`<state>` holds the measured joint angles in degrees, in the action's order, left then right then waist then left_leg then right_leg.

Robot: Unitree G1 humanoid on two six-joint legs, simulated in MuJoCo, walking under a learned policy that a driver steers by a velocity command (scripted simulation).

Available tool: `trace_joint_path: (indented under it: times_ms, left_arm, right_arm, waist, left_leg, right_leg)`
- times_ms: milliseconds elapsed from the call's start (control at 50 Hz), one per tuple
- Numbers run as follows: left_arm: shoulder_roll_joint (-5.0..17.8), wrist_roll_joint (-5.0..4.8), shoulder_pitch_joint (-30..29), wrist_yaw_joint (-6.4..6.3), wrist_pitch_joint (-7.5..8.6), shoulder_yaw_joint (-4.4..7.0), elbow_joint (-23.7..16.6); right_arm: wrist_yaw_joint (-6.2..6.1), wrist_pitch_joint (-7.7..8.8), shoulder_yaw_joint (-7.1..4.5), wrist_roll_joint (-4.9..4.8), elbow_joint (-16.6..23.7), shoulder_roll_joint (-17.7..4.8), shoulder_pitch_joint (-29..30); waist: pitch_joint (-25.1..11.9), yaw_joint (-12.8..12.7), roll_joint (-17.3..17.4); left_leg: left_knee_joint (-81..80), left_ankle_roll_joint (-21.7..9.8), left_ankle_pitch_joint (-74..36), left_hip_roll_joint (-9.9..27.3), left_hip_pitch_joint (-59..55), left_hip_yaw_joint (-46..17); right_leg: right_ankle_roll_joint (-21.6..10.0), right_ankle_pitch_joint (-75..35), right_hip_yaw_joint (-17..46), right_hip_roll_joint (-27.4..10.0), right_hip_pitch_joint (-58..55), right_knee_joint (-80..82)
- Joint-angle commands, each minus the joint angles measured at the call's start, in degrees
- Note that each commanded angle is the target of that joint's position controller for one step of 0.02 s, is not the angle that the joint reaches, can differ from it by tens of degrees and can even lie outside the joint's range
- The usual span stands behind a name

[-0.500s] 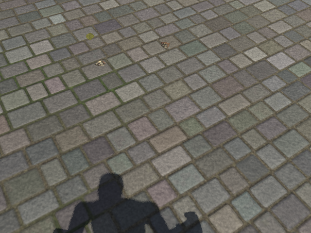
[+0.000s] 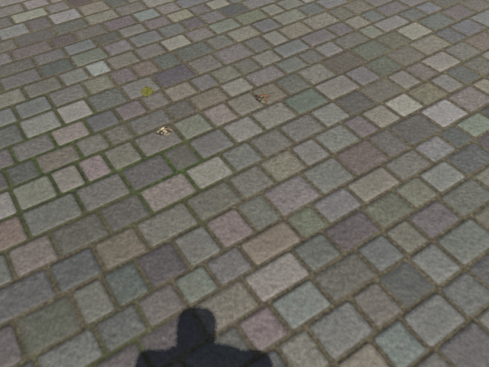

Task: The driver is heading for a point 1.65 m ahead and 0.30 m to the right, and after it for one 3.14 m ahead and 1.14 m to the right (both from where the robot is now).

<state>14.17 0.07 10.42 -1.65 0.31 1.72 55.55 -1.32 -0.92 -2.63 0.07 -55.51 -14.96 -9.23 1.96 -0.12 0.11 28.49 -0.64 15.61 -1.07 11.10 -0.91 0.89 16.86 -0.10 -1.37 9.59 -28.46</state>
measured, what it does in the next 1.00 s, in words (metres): walks ahead: right foot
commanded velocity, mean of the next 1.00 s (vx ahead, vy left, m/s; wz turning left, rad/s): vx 0.41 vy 0.00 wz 0.00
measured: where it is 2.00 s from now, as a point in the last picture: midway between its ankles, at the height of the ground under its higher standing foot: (252, 216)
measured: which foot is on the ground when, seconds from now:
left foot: down 0.00-0.62, up 0.64-1.00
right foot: down 0.00-0.22, up 0.24-0.60, down 0.62-1.00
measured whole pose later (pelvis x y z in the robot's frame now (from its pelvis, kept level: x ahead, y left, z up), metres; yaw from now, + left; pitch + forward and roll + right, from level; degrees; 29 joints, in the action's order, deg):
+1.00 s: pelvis +0.43 -0.04 +0.01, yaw +0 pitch +1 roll -2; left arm 14.9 -0.5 19.8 0.2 5.2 2.6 56.1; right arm -0.2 4.6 -3.1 -0.4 -50.0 -15.7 -4.6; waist 0.7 -4.2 1.8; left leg 38.2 0.5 -3.8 7.8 38.5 -2.6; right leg -3.4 10.5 -2.7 4.6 1.1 -10.7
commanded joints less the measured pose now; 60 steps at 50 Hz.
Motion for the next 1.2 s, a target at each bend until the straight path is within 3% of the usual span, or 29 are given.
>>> trace_joint_path:
  times_ms: [20, 60, 140, 180, 200, 220, 240, 260, 280, 320, 360, 440, 520, 560, 600, 620, 640, 660, 680, 720, 740, 800, 880, 960, 1060, 1120, 1160, 1180, 1200]
  left_arm:
    - [8.24, -0.74, 0.82, -0.60, 0.39, 1.77, -1.82]
    - [8.72, -1.26, 2.54, -0.50, 1.60, 1.88, -1.72]
    - [11.40, -1.76, 5.66, 0.25, 3.36, 2.93, -0.74]
    - [10.15, -2.00, -0.12, 0.72, 3.40, 2.53, -2.85]
    - [8.03, -1.95, -4.33, 0.95, 3.69, 1.87, -4.85]
    - [5.31, -1.39, -6.71, 1.09, 4.76, 1.24, -7.05]
    - [5.97, -1.06, -6.83, 0.99, 5.90, 1.40, -8.02]
    - [7.50, -2.20, -4.97, 1.36, 6.37, 1.87, -7.47]
    - [6.71, -3.13, -3.81, 1.88, 6.55, 1.65, -6.99]
    - [6.31, -2.48, -6.34, 2.54, 6.54, 1.82, -7.62]
    - [4.53, -1.69, -7.52, 3.48, 6.20, 1.52, -8.53]
    - [1.25, -1.21, -16.22, 4.09, 5.48, -0.13, -12.25]
    - [5.06, -1.92, -18.13, 3.99, 4.97, 0.72, -14.05]
    - [7.46, -1.76, -13.86, 3.95, 5.04, 1.94, -13.30]
    - [10.60, -1.90, 1.07, 3.32, 4.45, 4.14, -8.80]
    - [13.58, -1.39, 10.68, 2.76, 4.06, 5.06, -6.63]
    - [17.24, -0.52, 14.20, 3.38, 4.16, 5.45, -5.01]
    - [11.50, -0.98, 11.84, 3.65, 4.43, 3.92, -5.15]
    - [9.53, -1.04, 5.81, 3.59, 4.95, 3.21, -6.05]
    - [7.03, 0.04, -1.80, 3.97, 5.88, 2.38, -7.29]
    - [6.39, 0.73, -3.03, 4.02, 6.24, 2.15, -7.16]
    - [6.24, 0.13, -1.88, 3.92, 6.61, 1.98, -5.67]
    - [9.17, 0.03, 2.93, 2.25, 6.35, 2.62, -4.09]
    - [9.97, -0.72, 7.22, 1.41, 5.75, 2.68, -2.77]
    - [10.45, -1.15, 12.52, 1.30, 4.23, 2.98, -0.31]
    - [11.66, -1.21, 11.55, 1.15, 3.26, 3.50, -0.39]
    - [10.06, -0.74, 10.25, 1.12, 2.74, 2.80, -1.23]
    - [6.87, 0.17, 11.92, 1.10, 3.05, 1.54, -3.11]
    - [1.05, -0.13, 16.87, 1.54, 4.46, -0.14, -2.96]
  right_arm:
    - [-0.44, 0.87, -1.42, -0.68, 1.80, -6.27, 0.87]
    - [-0.23, 2.54, -1.27, -1.08, 1.95, -5.46, 0.87]
    - [1.18, 5.71, -1.09, -1.70, 2.39, -3.59, 1.42]
    - [1.58, 6.24, -1.42, -2.08, -0.26, -4.18, -5.16]
    - [1.58, 6.51, -2.18, -1.99, -2.59, -6.34, -10.60]
    - [1.52, 6.66, -3.75, -2.20, -5.08, -11.34, -17.71]
    - [2.13, 6.96, -4.02, -1.39, -5.51, -13.10, -22.04]
    - [2.37, 7.44, -2.65, -0.36, -4.93, -9.11, -19.79]
    - [2.48, 7.72, -2.06, -0.18, -4.11, -7.16, -18.01]
    - [2.54, 7.27, -1.00, -0.63, -3.81, -5.31, -16.39]
    - [2.01, 6.18, -0.21, -0.48, -3.70, -3.83, -16.46]
    - [0.21, 5.80, -0.45, -0.17, -2.18, -7.40, -14.66]
    - [0.05, 6.25, -1.21, -1.39, -3.61, -8.59, -17.22]
    - [0.13, 5.72, -1.72, -0.99, -3.28, -9.46, -16.09]
    - [0.15, 4.48, -1.68, -0.24, -2.65, -9.01, -15.21]
    - [0.18, 4.23, -0.82, 0.68, -1.35, -6.93, -16.01]
    - [0.95, 5.34, 1.71, 0.05, -1.06, 2.89, -24.63]
    - [1.45, 6.94, 0.48, -1.50, -1.21, -3.05, -19.79]
    - [1.62, 7.88, -0.70, -3.13, 1.36, -6.94, -13.29]
    - [0.72, 8.06, -1.19, -1.98, 2.28, -7.02, -8.92]
    - [0.56, 7.36, -1.29, -1.50, 2.07, -5.90, -10.82]
    - [0.24, 5.51, -1.28, -1.08, 2.59, -3.83, -10.52]
    - [0.24, 5.36, -1.53, -0.01, 6.21, -4.54, -1.35]
    - [1.10, 6.19, -0.82, -0.42, 8.47, -3.10, 6.80]
    - [2.77, 6.78, -0.26, -1.18, 11.66, -3.57, 13.95]
    - [3.43, 7.23, -0.97, -1.37, 11.91, -6.02, 10.97]
    - [2.90, 7.35, -3.42, -1.11, 7.48, -10.68, -4.38]
    - [2.38, 7.14, -4.65, 0.03, 5.55, -15.32, -14.22]
    - [2.84, 6.82, -4.90, -0.25, 4.33, -17.03, -16.50]
  waist:
    - [2.97, -0.43, -0.99]
    - [6.11, -0.90, -2.61]
    - [5.77, -0.38, -9.58]
    - [5.40, 3.88, -8.52]
    - [4.80, 6.23, -3.85]
    - [2.41, 7.59, 9.39]
    - [0.16, 9.06, 16.00]
    - [0.68, 6.42, 8.70]
    - [0.95, 4.89, 5.91]
    - [2.89, 3.86, 2.87]
    - [2.76, 3.27, 4.44]
    - [5.36, 4.18, 4.64]
    - [6.47, 2.77, 6.19]
    - [2.21, -0.47, 6.90]
    - [-7.20, -7.92, 6.91]
    - [-13.83, -10.73, 1.55]
    - [-24.00, -5.18, -16.33]
    - [-19.91, -7.00, -11.83]
    - [-9.25, -5.58, -9.26]
    - [-2.58, -1.69, -1.34]
    - [-3.00, 0.59, -3.63]
    - [-1.05, 2.19, -3.79]
    - [1.50, 0.18, -1.86]
    - [2.09, -2.71, -1.89]
    - [3.27, -4.74, -2.29]
    - [0.98, -1.80, -4.43]
    - [-8.95, 5.61, -3.80]
    - [-18.16, 7.57, 3.66]
    - [-23.40, 4.75, 17.56]
  left_leg:
    - [-3.12, -2.96, 20.96, 0.49, 6.12, -1.56]
    - [-0.88, -3.64, 21.57, 1.10, 10.46, -2.13]
    - [7.95, -3.88, 9.19, 0.37, 12.50, 2.26]
    - [-0.41, -5.52, 7.05, 0.62, 1.01, 1.79]
    - [-4.84, -6.75, 6.57, 2.84, -6.04, -3.76]
    - [-10.67, -10.65, 3.13, 10.32, -17.33, -18.78]
    - [-14.74, -15.88, -7.53, 19.84, -25.92, -34.25]
    - [-12.90, -16.61, -11.95, 21.50, -27.09, -33.14]
    - [-12.49, -15.60, -13.55, 20.60, -27.67, -28.77]
    - [-14.40, -12.43, -19.88, 18.52, -26.11, -19.82]
    - [-17.11, -10.77, -23.13, 15.36, -21.35, -13.56]
    - [-23.14, -9.66, -19.88, 10.67, -6.16, -4.93]
    - [-23.72, -8.46, -22.21, 14.16, -10.37, -4.13]
    - [-16.75, -6.90, -39.19, 15.20, -15.21, -2.78]
    - [1.94, -4.55, -51.48, 12.22, -12.59, 0.07]
    - [19.28, -3.22, -35.42, 9.56, 0.66, 0.88]
    - [41.23, -0.08, 10.20, -2.24, 19.40, -0.82]
    - [48.95, -1.38, 16.20, -0.86, 25.65, -7.60]
    - [50.69, -2.57, 11.77, 2.15, 30.27, -5.91]
    - [44.62, -3.05, 2.61, 7.44, 24.88, -4.21]
    - [42.36, -2.97, 0.50, 9.20, 20.67, -4.91]
    - [36.23, -1.78, -0.45, 10.38, 19.31, -3.79]
    - [23.20, 0.81, -12.38, 10.92, 27.42, -3.19]
    - [9.29, 1.47, -22.27, 8.17, 24.78, -0.28]
    - [1.54, 0.28, -18.55, 6.46, 25.94, -0.09]
    - [-0.77, -2.14, -11.65, 4.53, 20.14, 1.04]
    - [-1.55, -5.58, -11.93, 2.75, -2.02, 2.53]
    - [-0.56, -10.76, -9.63, 15.05, -21.43, -13.41]
    - [-8.41, -17.96, 0.32, 24.17, -34.45, -38.31]
  right_leg:
    - [-4.65, 21.37, 3.95, -2.04, 5.71, 6.37]
    - [-7.13, 26.00, 9.11, -5.05, 6.21, 8.28]
    - [-13.17, 24.60, 23.97, -15.12, 2.21, 16.05]
    - [-10.57, 16.16, 17.81, -11.75, 8.70, 12.39]
    - [-7.16, 6.84, 10.01, -6.57, 13.60, 4.47]
    - [-2.56, -1.34, -1.01, 1.46, 23.36, -13.80]
    - [-0.98, 11.92, -0.13, 4.07, 34.69, -28.96]
    - [-2.20, 15.39, 4.15, 1.41, 39.96, -37.67]
    - [-3.67, 12.04, 5.15, -0.60, 43.03, -41.13]
    - [-4.54, 4.63, 3.14, -4.32, 45.93, -38.84]
    - [-3.24, -0.68, 0.58, -5.24, 41.16, -32.92]
    - [-0.52, -14.15, -4.17, -1.50, 25.37, -11.31]
    - [-2.94, -18.71, -2.24, -0.35, 20.47, -2.43]
    - [-5.06, -16.61, -2.54, 1.29, 14.94, -2.33]
    - [-7.90, -13.69, -4.44, 3.81, -3.26, -3.05]
    - [-10.99, -10.03, 6.65, -5.64, -20.21, -4.66]
    - [-21.22, 8.18, 37.56, -20.31, -35.34, 5.41]
    - [-19.60, 16.85, 45.52, -19.38, -30.70, 14.27]
    - [-16.87, 14.61, 36.82, -18.21, -21.45, 15.45]
    - [-14.54, -0.24, 23.05, -13.95, -4.98, 17.78]
    - [-14.20, -3.48, 19.24, -12.46, -0.67, 19.02]
    - [-14.93, -5.85, 13.45, -10.77, 5.00, 22.73]
    - [-15.11, -8.56, 10.37, -10.77, 2.31, 24.84]
    - [-12.80, -11.83, 5.12, -8.70, 0.13, 24.28]
    - [-12.22, -14.72, 5.12, -12.05, -9.70, 19.85]
    - [-10.69, -25.76, 5.66, -13.82, -13.94, 14.03]
    - [-7.95, -38.65, 1.47, -8.97, -8.96, -4.35]
    - [-5.20, -23.60, -1.75, -4.24, 6.23, -24.02]
    - [-2.68, 14.94, 1.35, 5.44, 25.28, -39.35]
